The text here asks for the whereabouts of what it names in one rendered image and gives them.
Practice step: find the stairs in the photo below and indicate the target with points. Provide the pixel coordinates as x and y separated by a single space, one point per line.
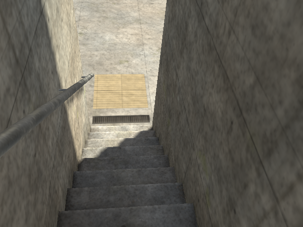
124 180

